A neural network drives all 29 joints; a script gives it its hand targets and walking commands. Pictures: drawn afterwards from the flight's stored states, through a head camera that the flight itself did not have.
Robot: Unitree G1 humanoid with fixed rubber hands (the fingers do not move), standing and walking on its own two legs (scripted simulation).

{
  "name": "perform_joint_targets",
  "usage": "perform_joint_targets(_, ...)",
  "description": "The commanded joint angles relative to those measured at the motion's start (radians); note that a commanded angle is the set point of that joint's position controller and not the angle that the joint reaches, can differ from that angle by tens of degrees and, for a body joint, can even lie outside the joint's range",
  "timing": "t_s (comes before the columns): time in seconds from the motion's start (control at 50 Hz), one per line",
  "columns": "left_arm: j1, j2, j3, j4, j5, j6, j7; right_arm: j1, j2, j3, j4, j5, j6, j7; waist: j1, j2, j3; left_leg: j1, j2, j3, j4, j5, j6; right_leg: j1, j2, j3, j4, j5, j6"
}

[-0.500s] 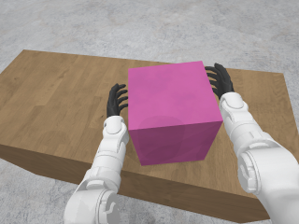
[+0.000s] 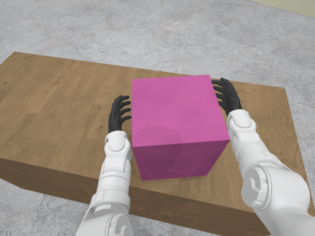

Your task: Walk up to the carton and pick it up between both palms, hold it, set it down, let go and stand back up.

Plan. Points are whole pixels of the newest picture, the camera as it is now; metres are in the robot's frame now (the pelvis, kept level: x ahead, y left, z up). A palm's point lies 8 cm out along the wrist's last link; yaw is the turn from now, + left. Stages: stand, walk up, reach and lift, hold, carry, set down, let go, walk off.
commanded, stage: reach and lift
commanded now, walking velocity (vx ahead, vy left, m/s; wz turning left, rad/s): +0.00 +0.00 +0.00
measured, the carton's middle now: (172, 131) +0.41 +0.03 -0.02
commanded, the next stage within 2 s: none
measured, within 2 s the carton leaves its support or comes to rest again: leaves its support in 1.38 s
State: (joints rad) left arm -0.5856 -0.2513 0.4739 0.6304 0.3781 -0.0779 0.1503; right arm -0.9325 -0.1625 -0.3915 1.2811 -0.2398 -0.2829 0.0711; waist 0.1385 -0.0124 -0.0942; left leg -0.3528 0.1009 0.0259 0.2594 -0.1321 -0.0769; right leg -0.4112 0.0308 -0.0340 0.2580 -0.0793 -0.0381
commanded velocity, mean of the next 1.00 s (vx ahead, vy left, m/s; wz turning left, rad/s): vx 0.00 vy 0.00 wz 0.00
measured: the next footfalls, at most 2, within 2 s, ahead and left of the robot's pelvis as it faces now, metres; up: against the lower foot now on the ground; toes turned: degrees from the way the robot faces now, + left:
none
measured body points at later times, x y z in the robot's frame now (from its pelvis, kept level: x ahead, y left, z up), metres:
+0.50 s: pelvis +0.01 -0.01 +0.00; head +0.09 -0.01 +0.44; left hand +0.37 +0.19 +0.05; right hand +0.48 -0.10 +0.06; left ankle -0.02 +0.16 -0.75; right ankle +0.01 -0.09 -0.75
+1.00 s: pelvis +0.00 -0.01 +0.00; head +0.08 -0.01 +0.44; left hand +0.37 +0.19 +0.05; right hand +0.47 -0.10 +0.06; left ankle -0.02 +0.15 -0.75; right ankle +0.01 -0.09 -0.75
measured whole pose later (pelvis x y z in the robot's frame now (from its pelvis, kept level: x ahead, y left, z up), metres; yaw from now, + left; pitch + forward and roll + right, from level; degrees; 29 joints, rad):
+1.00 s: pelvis +0.00 -0.01 +0.00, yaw +3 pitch +12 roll +0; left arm -0.59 -0.21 0.48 0.64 0.34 -0.09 0.13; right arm -0.92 -0.13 -0.30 1.25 -0.18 -0.33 -0.01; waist 0.10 0.00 -0.05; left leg -0.33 0.11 0.08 0.25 -0.11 -0.05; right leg -0.37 0.03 -0.09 0.25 -0.09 -0.05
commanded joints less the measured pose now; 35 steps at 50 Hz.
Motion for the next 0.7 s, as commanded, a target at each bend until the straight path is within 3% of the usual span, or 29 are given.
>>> perform_joint_targets(0.0, -0.368, -0.336, -0.241, -0.038, 0.021, -0.004, -0.041, -0.329, 0.407, 0.147, -0.017, -0.046, -0.053, 0.092, 0.03, -0.072, -0.395, 0.141, -0.093, 0.106, 0.045, 0.359, 0.068, 0.289, 0.022, -0.061, 0.007, 0.126, 0.009)
perform_joint_targets(0.12, -0.316, -0.356, -0.26, -0.078, 0.034, 0.006, -0.037, -0.303, 0.401, 0.173, -0.022, -0.02, -0.069, 0.083, 0.027, -0.05, -0.427, 0.186, -0.091, 0.102, 0.071, 0.456, 0.059, 0.293, 0.03, -0.066, 0.014, 0.208, -0.002)
perform_joint_targets(0.18, -0.331, -0.364, -0.268, -0.084, 0.022, 0.003, -0.048, -0.305, 0.416, 0.181, -0.017, -0.016, -0.076, 0.078, 0.014, -0.059, -0.428, 0.164, -0.09, 0.101, 0.056, 0.418, 0.068, 0.299, 0.02, -0.063, 0.018, 0.224, 0.005)
perform_joint_targets(0.2, -0.32, -0.351, -0.257, -0.073, 0.027, 0.0, -0.051, -0.304, 0.427, 0.199, -0.027, -0.01, -0.078, 0.075, 0.025, -0.068, -0.417, 0.151, -0.093, 0.103, 0.058, 0.417, 0.074, 0.318, 0.016, -0.058, 0.023, 0.244, 0.01)
perform_joint_targets(0.28, -0.313, -0.365, -0.272, -0.092, 0.025, -0.002, -0.048, -0.299, 0.421, 0.211, -0.027, 0.0, -0.087, 0.074, 0.023, -0.044, -0.424, 0.165, -0.085, 0.103, 0.06, 0.434, 0.07, 0.303, 0.019, -0.059, 0.025, 0.251, -0.001)
perform_joint_targets(0.44, -0.326, -0.346, -0.251, -0.053, 0.014, -0.004, -0.062, -0.297, 0.439, 0.214, -0.023, -0.013, -0.07, 0.065, 0.019, -0.076, -0.389, 0.139, -0.084, 0.104, 0.037, 0.344, 0.092, 0.307, 0.006, -0.049, 0.022, 0.216, 0.013)
perform_joint_targets(0.52, -0.325, -0.33, -0.227, -0.036, 0.015, -0.008, -0.074, -0.304, 0.47, 0.226, -0.05, -0.024, -0.07, 0.057, 0.025, -0.102, -0.381, 0.097, -0.087, 0.11, 0.028, 0.311, 0.106, 0.344, -0.006, -0.037, 0.031, 0.262, 0.028)
perform_joint_targets(0.58, -0.337, -0.331, -0.235, -0.015, 0.013, -0.021, -0.089, -0.282, 0.499, 0.224, -0.028, -0.029, -0.068, 0.046, 0.004, -0.088, -0.377, 0.076, -0.092, 0.107, 0.018, 0.283, 0.109, 0.384, -0.016, -0.032, 0.045, 0.287, 0.036)
perform_joint_targets(0.68, -0.361, -0.341, -0.257, -0.016, 0.008, -0.027, -0.088, -0.285, 0.502, 0.22, -0.02, -0.035, -0.074, 0.04, -0.001, -0.064, -0.4, 0.105, -0.087, 0.102, 0.029, 0.31, 0.096, 0.356, -0.006, -0.041, 0.037, 0.279, 0.025)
